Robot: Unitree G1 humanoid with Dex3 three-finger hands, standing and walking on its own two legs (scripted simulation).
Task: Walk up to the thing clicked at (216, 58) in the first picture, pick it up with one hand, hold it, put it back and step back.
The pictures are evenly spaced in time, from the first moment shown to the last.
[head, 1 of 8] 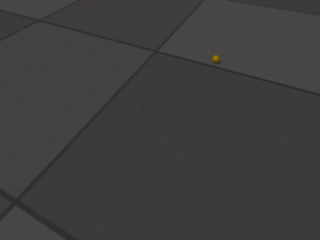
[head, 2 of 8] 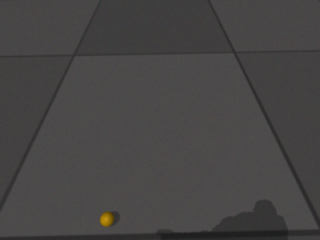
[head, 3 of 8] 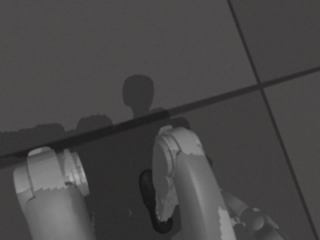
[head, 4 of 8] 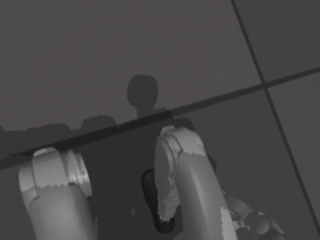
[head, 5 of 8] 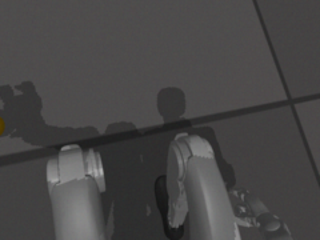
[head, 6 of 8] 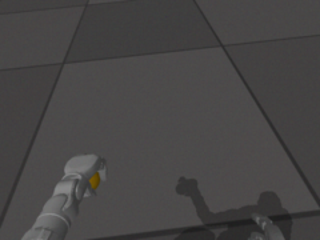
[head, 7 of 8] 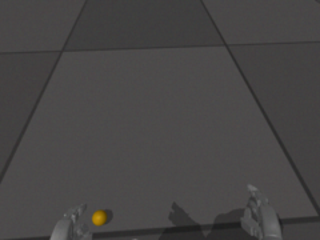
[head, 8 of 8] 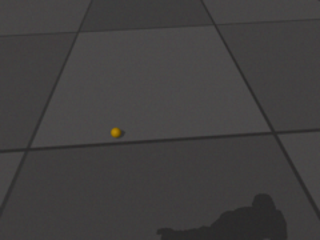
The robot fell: no
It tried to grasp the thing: yes
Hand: left
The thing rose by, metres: 0.68
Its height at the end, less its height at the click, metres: +0.00
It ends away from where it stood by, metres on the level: 0.01
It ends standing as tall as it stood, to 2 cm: yes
